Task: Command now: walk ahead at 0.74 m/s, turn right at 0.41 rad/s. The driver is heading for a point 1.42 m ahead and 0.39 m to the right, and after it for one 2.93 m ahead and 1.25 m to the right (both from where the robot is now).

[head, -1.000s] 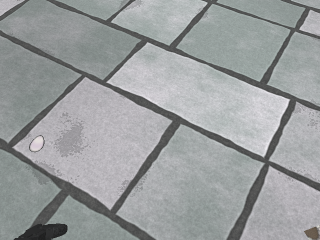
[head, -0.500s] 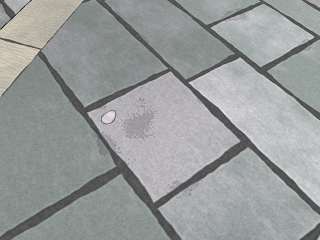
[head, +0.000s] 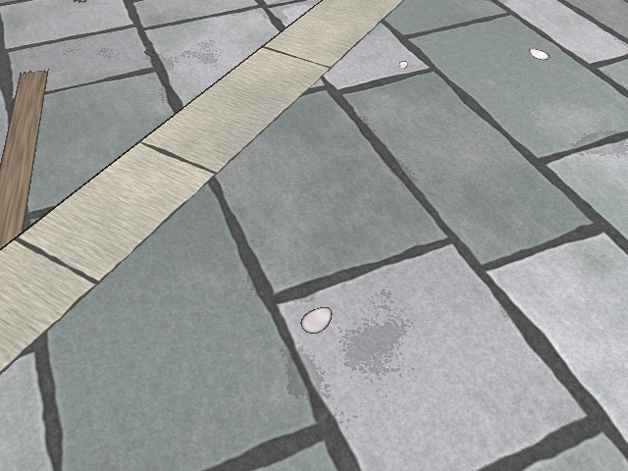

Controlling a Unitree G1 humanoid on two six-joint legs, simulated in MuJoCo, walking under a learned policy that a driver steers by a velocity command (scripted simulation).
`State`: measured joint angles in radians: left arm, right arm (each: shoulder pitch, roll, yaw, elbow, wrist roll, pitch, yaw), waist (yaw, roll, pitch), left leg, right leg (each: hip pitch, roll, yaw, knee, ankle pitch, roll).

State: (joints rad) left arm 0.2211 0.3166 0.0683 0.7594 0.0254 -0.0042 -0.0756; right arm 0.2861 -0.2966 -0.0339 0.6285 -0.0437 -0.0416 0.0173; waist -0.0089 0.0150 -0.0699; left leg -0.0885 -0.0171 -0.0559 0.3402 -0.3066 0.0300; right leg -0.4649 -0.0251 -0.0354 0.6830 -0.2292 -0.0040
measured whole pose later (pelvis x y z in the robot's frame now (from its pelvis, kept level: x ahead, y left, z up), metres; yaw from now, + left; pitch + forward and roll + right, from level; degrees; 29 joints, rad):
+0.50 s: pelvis +0.35 -0.13 -0.03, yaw -25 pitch +5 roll +1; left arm 0.54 0.31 0.06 0.89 -0.01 -0.06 0.00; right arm -0.04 -0.29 0.03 0.56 -0.04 -0.06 0.03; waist 0.13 0.01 0.04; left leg -0.67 0.00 -0.02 0.56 -0.06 -0.01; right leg 0.20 0.11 0.32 0.26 -0.45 -0.16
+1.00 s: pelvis +0.75 -0.37 -0.02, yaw -21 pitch +2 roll +1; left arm 0.07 0.27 -0.01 0.68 0.07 -0.08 -0.01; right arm 0.48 -0.30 -0.05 0.89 0.01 -0.06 0.02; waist -0.09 0.02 0.01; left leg -0.26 0.00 -0.08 1.16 -0.36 0.08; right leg -0.42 -0.03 -0.04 0.66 -0.27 0.00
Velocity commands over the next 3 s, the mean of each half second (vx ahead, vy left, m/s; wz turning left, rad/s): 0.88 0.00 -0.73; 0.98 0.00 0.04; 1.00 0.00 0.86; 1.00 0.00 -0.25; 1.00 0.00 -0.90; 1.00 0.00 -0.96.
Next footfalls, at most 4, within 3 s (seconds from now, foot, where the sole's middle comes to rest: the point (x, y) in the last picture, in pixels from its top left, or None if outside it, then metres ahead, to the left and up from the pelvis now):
0.10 right None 0.12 -0.12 -0.78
0.52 left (379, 444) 0.61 -0.11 -0.78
0.92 right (542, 371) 0.79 -0.52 -0.78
1.34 left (480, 234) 1.25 -0.46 -0.78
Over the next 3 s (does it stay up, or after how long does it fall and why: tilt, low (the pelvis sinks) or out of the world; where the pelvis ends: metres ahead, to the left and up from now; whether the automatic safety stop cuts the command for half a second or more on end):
stays up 2.55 -0.85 -0.02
